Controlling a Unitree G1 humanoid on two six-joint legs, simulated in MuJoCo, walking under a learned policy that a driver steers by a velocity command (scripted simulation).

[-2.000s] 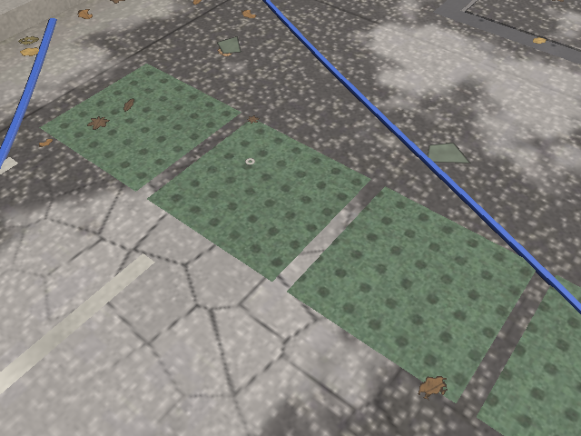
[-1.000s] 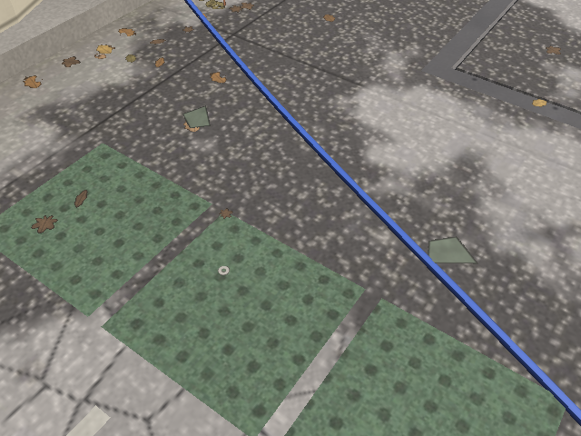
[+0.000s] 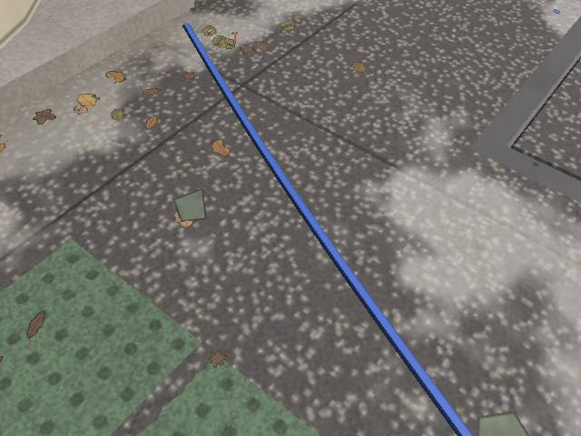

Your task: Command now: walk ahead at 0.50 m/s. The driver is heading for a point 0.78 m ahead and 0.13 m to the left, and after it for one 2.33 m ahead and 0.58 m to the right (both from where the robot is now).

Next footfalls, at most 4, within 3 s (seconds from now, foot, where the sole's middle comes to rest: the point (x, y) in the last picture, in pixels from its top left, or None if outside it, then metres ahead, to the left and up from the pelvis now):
0.44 right None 0.41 -0.15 -0.77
1.02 left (253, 344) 0.69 0.11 -0.77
1.56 right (304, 228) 1.06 -0.02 -0.77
2.04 left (240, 161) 1.33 0.18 -0.77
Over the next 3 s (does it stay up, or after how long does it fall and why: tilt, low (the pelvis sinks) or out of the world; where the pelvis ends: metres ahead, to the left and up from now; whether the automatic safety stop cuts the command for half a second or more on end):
stays up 1.61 -0.13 0.00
